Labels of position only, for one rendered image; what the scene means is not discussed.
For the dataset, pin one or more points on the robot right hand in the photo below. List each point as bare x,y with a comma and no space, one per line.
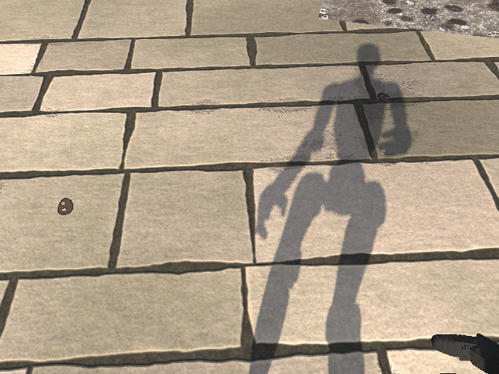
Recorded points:
480,350

